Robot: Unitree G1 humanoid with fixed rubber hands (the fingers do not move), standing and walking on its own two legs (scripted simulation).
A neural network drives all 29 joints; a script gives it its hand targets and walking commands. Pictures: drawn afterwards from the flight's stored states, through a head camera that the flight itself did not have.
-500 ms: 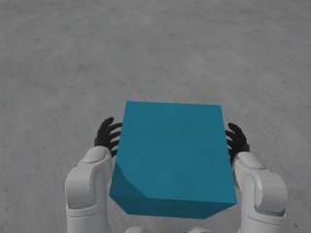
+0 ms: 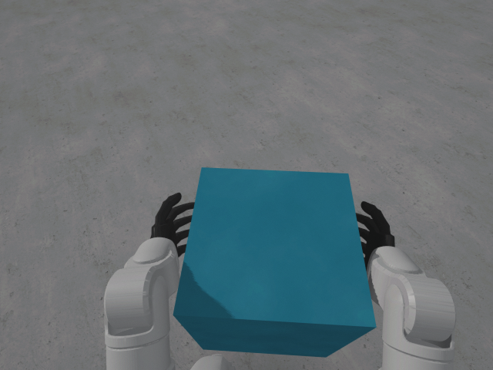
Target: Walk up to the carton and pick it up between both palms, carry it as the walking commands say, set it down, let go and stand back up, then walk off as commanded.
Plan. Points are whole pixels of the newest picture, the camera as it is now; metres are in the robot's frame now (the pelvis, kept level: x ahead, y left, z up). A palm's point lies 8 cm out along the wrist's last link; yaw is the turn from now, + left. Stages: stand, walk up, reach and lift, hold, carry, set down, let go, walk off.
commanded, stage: carry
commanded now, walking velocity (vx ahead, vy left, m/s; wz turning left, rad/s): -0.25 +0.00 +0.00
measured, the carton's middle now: (268, 269) +0.26 +0.00 +0.03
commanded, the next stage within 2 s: none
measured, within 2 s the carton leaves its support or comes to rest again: neither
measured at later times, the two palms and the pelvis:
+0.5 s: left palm out of the picture +0.07 +0.11 +0.11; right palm out of the picture +0.08 -0.19 +0.10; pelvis -0.18 -0.05 -0.01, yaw +2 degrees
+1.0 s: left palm out of the picture -0.15 +0.06 +0.09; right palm out of the picture -0.13 -0.24 +0.08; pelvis -0.39 -0.11 +0.00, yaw +3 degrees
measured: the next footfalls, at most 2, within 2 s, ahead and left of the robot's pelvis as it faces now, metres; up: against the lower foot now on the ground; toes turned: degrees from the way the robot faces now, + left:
left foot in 0.24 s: -0.10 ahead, +0.09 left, +0.00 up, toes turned +5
right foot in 0.52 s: -0.16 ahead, -0.15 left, +0.00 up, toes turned -1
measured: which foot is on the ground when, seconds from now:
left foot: up 0.00-0.22, down 0.24-0.54, up 0.56-0.90, down 0.92-1.00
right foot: down 0.00-0.26, up 0.28-0.50, down 0.52-0.94, up 0.96-1.00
